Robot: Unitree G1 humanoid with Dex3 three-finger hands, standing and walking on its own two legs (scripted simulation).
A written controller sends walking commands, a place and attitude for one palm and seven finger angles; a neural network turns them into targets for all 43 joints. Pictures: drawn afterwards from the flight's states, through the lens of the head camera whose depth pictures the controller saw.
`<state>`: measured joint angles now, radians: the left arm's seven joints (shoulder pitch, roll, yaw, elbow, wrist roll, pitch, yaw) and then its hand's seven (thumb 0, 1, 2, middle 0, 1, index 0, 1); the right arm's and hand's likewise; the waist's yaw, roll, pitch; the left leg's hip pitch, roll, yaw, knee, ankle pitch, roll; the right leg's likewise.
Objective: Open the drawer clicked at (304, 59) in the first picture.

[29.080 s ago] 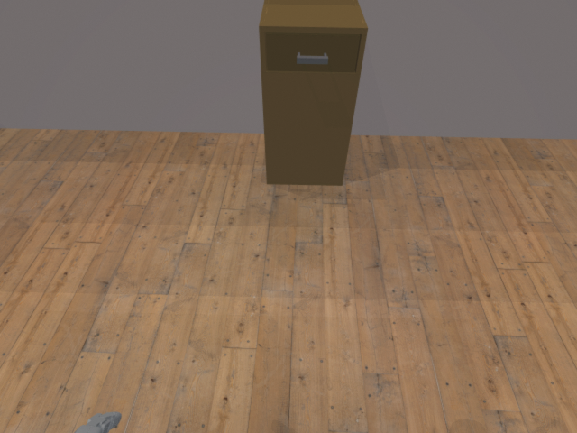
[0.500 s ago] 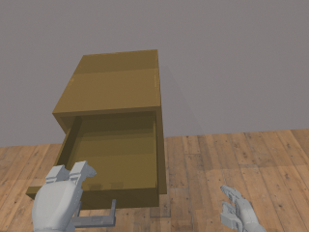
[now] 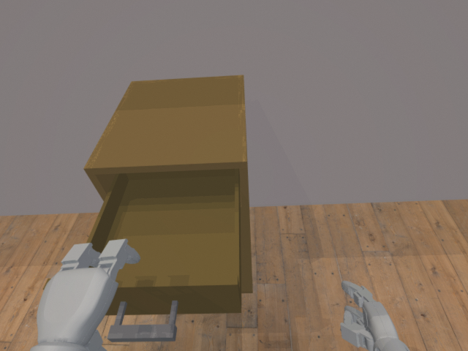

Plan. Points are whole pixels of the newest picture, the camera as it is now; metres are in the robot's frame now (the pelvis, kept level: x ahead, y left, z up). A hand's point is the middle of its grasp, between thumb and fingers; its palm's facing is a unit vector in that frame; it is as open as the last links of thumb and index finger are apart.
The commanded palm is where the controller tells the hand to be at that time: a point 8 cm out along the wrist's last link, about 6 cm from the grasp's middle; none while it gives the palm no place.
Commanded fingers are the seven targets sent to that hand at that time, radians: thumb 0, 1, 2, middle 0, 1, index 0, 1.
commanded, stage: draw the hand back to the body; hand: left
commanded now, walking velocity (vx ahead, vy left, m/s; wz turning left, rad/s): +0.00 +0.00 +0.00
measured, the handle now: (145, 320) +0.18 +0.22 -0.08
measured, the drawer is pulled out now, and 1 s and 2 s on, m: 0.29 0.29 0.29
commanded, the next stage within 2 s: step back with the hand held close in 1.42 s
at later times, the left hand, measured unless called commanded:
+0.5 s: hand (88, 290) +0.16 +0.24 +0.10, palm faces +0.20 -0.60 -0.78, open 13.8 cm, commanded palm +0.12 +0.26 +0.16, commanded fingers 0.00 -0.32 0.38 -0.29 -1.09 -0.29 -1.09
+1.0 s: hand (75, 259) +0.17 +0.24 +0.16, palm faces +0.40 -0.82 -0.41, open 10.6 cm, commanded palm +0.12 +0.28 +0.18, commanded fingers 0.00 0.55 0.75 -0.22 -0.52 -0.22 -0.52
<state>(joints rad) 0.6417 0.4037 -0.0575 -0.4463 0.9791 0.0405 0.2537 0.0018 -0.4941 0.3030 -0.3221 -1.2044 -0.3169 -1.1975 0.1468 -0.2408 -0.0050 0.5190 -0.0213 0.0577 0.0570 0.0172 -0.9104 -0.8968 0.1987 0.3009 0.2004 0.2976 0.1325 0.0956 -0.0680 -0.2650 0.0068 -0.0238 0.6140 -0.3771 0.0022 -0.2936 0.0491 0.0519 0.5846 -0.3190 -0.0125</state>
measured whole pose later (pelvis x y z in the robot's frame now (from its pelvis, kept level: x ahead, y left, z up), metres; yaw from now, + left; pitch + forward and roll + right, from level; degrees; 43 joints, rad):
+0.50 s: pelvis +0.00 +0.01 +0.01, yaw +1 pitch -1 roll -1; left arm 0.64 0.37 0.09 -0.50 0.41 0.01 0.16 0.00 -0.48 0.31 -0.31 -1.20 -0.31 -1.19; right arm 0.14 -0.23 0.02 0.52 0.01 0.00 0.00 0.02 -0.91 -0.90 0.20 0.30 0.20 0.30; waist 0.09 0.09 0.00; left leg -0.17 -0.02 -0.04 0.54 -0.34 0.02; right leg -0.18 0.02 0.04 0.49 -0.29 0.01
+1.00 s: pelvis +0.00 +0.00 +0.01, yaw +3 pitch -2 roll -1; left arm 0.58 0.32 0.25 -0.49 -0.04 -0.11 0.11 0.00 0.21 0.61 -0.26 -0.74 -0.25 -0.74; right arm 0.19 -0.20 0.02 0.63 -0.01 -0.14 -0.07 0.02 -0.91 -0.90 0.20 0.30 0.20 0.30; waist 0.06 0.06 0.01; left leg -0.10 -0.01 -0.07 0.42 -0.28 0.00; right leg -0.11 0.02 0.01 0.39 -0.24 -0.01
